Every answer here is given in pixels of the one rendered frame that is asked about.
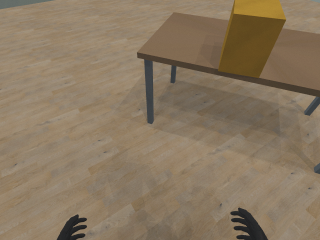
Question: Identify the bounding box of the left robot hand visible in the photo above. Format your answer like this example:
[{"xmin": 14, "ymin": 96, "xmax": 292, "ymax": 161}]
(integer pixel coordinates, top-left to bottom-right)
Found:
[{"xmin": 57, "ymin": 214, "xmax": 87, "ymax": 240}]

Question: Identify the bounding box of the carton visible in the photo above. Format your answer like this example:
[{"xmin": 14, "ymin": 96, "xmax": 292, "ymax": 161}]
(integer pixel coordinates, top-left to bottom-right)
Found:
[{"xmin": 218, "ymin": 0, "xmax": 286, "ymax": 78}]

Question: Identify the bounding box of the right robot hand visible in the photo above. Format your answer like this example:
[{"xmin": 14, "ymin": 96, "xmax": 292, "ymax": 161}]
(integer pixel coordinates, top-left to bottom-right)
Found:
[{"xmin": 230, "ymin": 207, "xmax": 268, "ymax": 240}]

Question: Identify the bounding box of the table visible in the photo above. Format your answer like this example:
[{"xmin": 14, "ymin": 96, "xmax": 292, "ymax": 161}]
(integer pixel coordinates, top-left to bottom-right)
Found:
[{"xmin": 137, "ymin": 12, "xmax": 320, "ymax": 174}]

